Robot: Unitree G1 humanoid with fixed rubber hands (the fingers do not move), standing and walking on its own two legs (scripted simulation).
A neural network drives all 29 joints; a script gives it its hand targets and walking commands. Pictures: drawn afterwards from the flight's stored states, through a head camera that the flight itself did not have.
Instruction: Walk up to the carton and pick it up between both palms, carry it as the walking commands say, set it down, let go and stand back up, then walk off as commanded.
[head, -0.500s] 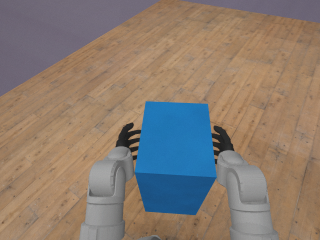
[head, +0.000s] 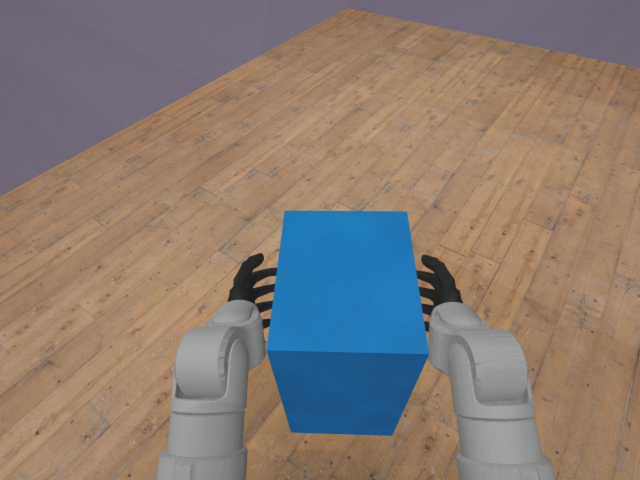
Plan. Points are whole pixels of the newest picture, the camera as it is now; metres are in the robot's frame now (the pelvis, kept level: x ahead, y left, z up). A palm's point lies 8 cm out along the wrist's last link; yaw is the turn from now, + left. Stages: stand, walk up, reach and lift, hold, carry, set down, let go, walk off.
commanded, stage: carry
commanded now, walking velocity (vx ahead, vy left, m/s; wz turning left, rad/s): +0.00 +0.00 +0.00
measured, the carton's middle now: (343, 333) +0.29 +0.01 +0.03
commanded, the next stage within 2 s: none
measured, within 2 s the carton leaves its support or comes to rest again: neither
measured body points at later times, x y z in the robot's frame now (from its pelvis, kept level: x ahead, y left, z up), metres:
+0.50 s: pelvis -0.02 +0.02 +0.01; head -0.04 +0.01 +0.46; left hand +0.27 +0.15 +0.10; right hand +0.28 -0.08 +0.10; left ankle +0.08 +0.07 -0.72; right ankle +0.01 -0.14 -0.72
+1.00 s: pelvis -0.02 -0.01 +0.01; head -0.02 -0.01 +0.46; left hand +0.28 +0.14 +0.09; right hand +0.30 -0.10 +0.09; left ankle +0.08 +0.06 -0.73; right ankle +0.01 -0.14 -0.72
